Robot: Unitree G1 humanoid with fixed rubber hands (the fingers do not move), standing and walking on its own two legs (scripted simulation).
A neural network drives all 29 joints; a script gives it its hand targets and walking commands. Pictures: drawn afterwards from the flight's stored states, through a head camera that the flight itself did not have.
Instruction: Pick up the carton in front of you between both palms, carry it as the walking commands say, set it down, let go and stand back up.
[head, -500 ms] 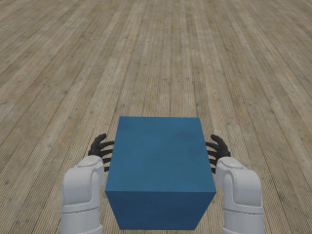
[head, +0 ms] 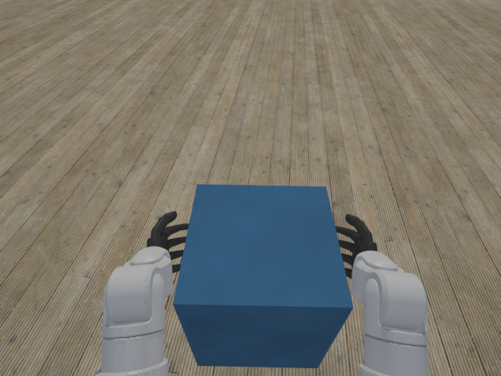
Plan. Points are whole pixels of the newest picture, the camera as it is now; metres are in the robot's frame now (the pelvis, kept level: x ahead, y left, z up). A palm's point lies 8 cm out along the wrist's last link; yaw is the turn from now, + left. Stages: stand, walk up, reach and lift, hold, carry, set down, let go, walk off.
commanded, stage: carry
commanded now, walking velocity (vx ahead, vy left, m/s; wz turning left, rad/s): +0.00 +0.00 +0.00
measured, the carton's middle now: (259, 279) +0.28 +0.00 +0.01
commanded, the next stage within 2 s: hold in 1.50 s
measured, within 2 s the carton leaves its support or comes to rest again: neither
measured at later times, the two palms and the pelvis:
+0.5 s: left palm (155, 289) +0.23 +0.15 +0.06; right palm (359, 292) +0.24 -0.15 +0.06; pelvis -0.03 +0.00 +0.00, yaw +0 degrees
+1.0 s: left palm (155, 297) +0.23 +0.16 +0.04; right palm (352, 298) +0.24 -0.14 +0.04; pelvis -0.05 +0.01 +0.00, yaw +1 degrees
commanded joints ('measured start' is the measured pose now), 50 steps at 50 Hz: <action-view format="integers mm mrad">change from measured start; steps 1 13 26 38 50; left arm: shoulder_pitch -471 -412 -417 -508 -435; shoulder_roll -911 -913 -828 -893 -910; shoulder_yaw -704 -728 -626 -453 -539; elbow -74 6 136 426 322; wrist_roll -424 -370 -244 -113 -160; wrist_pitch -1 -104 -312 -554 -528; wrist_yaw -260 -278 -273 -292 -285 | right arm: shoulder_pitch -446 -408 -369 -499 -408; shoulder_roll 901 898 808 880 896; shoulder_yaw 712 744 614 454 536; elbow -51 7 179 440 374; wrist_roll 425 372 229 108 149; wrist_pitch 5 -103 -310 -557 -527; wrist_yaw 265 277 273 295 292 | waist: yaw -3 -2 3 5 2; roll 2 -3 -15 -18 -19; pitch -241 -190 -123 -162 -211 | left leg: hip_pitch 100 49 -5 -12 -16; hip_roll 101 98 94 85 89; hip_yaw -65 -79 -104 -107 -109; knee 2 -39 -101 -114 -85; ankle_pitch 658 430 255 205 266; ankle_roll -9 13 26 28 33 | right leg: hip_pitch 137 114 77 79 92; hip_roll -111 -118 -116 -117 -116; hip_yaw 86 98 105 106 100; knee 29 -23 -85 -98 -81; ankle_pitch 647 427 253 202 273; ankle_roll -2 -9 -5 -1 -1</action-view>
